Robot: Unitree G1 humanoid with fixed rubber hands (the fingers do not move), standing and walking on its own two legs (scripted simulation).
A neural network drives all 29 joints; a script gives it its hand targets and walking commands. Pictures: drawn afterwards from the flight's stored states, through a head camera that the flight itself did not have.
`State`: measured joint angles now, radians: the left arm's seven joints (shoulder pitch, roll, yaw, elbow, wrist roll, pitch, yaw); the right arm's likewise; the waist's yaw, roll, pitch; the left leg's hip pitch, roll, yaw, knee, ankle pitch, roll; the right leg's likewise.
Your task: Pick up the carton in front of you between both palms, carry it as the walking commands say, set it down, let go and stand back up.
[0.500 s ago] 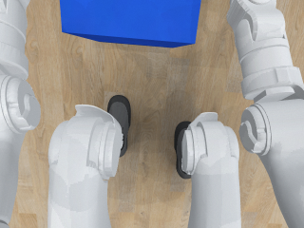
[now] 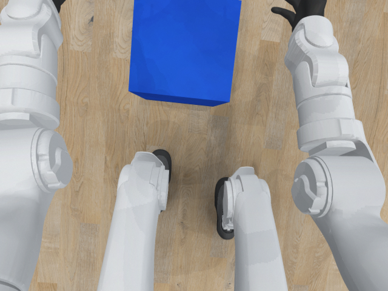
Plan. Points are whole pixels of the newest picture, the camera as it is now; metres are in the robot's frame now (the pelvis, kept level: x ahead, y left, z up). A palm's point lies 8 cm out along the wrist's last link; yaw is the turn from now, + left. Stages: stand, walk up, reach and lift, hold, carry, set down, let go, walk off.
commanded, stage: set down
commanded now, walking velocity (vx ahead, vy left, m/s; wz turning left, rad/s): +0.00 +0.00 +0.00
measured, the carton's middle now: (183, 60) +0.53 +0.09 -0.36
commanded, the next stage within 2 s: let go in 0.46 s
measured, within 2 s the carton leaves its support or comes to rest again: neither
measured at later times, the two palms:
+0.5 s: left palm out of the picture +0.52 +0.31 +0.04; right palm out of the picture +0.56 -0.09 +0.04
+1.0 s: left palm out of the picture +0.38 +0.29 +0.14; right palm out of the picture +0.43 -0.15 +0.15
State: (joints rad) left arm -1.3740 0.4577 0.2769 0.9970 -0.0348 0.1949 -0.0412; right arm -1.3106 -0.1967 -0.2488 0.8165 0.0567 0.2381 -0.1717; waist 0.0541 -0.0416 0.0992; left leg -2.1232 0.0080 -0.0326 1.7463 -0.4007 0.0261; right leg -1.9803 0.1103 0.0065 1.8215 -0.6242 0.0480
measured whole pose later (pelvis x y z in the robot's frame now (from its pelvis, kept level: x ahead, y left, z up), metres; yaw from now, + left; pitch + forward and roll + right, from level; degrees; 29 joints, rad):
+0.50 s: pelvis +0.02 +0.01 +0.14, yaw +2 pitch +45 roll -4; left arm -1.22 0.39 0.34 0.95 0.05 0.18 -0.08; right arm -1.14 -0.16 -0.30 0.78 -0.01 0.21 -0.12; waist 0.03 -0.03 -0.02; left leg -1.72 -0.01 -0.03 1.19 -0.26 0.03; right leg -1.59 0.07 0.03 1.25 -0.45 0.04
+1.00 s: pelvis +0.08 +0.01 +0.25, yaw +5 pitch +29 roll -2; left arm -0.39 0.25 0.20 0.63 0.04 0.06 -0.08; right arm -0.37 -0.14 -0.17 0.59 -0.06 0.07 -0.01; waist 0.03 -0.02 -0.05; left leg -1.04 -0.03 -0.02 0.73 -0.20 0.03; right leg -0.92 0.04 0.06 0.76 -0.36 0.03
